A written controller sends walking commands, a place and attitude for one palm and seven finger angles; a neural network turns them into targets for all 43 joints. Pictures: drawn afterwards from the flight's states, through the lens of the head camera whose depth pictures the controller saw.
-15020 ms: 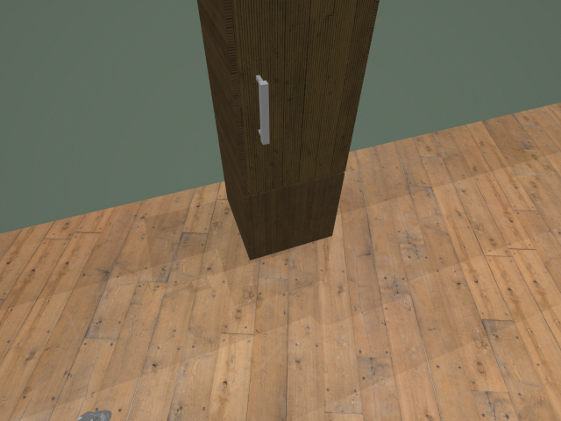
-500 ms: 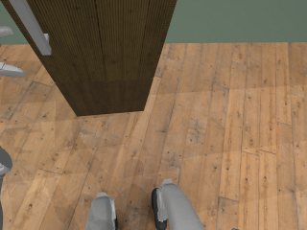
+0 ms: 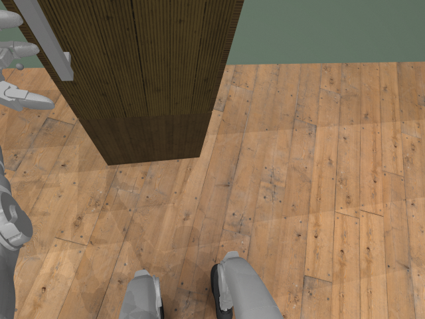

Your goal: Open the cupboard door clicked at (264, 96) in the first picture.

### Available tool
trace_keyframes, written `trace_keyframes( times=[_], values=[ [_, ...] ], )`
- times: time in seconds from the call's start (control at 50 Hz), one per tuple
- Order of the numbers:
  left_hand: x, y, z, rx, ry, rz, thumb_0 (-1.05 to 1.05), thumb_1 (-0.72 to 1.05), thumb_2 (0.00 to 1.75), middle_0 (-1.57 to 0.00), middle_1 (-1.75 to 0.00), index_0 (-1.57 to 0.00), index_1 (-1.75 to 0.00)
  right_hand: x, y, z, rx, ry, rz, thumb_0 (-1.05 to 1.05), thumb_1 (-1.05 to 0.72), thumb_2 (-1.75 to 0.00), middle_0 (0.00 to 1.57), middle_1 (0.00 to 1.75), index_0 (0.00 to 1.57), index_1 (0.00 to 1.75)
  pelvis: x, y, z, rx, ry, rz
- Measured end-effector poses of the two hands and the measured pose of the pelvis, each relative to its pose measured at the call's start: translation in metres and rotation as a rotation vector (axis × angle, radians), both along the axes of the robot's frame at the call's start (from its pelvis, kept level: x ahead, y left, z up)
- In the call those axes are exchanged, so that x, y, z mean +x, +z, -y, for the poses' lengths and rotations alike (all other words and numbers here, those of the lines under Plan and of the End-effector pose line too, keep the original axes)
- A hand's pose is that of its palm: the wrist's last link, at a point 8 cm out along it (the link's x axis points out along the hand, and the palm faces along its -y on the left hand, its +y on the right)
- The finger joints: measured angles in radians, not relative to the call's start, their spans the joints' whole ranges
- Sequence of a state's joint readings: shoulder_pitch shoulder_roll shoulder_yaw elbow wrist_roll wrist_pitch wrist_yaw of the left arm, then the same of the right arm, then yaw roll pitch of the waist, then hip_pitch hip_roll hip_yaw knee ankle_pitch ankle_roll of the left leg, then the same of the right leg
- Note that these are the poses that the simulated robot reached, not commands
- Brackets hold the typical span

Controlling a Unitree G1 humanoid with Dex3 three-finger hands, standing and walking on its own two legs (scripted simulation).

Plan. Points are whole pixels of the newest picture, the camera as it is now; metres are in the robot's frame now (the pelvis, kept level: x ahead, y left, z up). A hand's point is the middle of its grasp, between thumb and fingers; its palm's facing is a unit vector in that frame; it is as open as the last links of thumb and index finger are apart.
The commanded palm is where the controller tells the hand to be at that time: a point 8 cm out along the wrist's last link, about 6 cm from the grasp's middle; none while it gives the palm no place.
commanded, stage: slide the fingers in behind the handle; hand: left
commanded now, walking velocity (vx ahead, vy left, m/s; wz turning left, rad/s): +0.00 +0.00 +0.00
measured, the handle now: (48, 30) +0.60 +0.22 +0.08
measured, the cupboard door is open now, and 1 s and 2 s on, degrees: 0 0 0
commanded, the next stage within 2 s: close the thumb around the handle in 1.22 s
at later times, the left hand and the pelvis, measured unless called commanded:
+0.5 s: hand (37, 67) +0.53 +0.23 +0.07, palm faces +0.03 -1.00 -0.01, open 14.0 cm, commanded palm +0.51 +0.26 +0.07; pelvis +0.00 +0.00 +0.00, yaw +1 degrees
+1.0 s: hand (45, 66) +0.53 +0.22 +0.07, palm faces +0.05 -1.00 -0.02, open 14.2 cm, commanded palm +0.51 +0.23 +0.07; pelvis +0.01 +0.00 +0.00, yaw +2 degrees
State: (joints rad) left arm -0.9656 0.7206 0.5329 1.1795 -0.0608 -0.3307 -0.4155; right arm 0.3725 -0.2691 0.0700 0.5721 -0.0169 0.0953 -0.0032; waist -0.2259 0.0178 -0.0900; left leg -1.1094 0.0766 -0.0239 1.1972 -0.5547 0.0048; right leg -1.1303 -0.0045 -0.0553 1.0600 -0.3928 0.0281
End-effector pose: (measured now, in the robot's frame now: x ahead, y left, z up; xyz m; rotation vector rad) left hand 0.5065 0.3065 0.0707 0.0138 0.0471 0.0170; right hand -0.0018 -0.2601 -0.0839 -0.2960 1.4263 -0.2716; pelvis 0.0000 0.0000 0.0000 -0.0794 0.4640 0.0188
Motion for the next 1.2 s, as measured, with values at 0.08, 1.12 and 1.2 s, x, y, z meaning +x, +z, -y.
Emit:
trace_keyframes(
  times=[0.08, 1.12, 1.2],
  values=[
    [-0.001, 0.003, 0.001, 0.0, 0.01, 0.017, -0.01, -0.49, 0.3, -0.3, -1.2, -0.3, -1.2, 0.001, 0.0, -0.002, 0.008, -0.006, 0.01, 0.0, -0.9, -0.9, 0.2, 0.3, 0.2, 0.3, 0.001, 0.001, 0.0, 0.003, -0.005, 0.005],
    [0.005, -0.001, 0.054, 0.002, -0.006, 0.018, -0.01, -0.5, 0.3, -0.24, -1.2, -0.27, -1.2, 0.016, -0.005, 0.001, 0.039, 0.031, -0.003, 0.0, -0.9, -0.9, 0.2, 0.3, 0.2, 0.3, 0.011, 0.005, 0.003, 0.012, 0.023, 0.011],
    [0.007, -0.002, 0.061, -0.008, 0.008, 0.023, -0.01, -0.5, 0.3, -0.27, -1.2, -0.28, -1.2, 0.018, -0.005, -0.001, 0.047, 0.013, 0.02, 0.0, -0.9, -0.9, 0.2, 0.3, 0.2, 0.3, 0.012, 0.006, 0.004, 0.017, 0.01, 0.014]
  ],
)
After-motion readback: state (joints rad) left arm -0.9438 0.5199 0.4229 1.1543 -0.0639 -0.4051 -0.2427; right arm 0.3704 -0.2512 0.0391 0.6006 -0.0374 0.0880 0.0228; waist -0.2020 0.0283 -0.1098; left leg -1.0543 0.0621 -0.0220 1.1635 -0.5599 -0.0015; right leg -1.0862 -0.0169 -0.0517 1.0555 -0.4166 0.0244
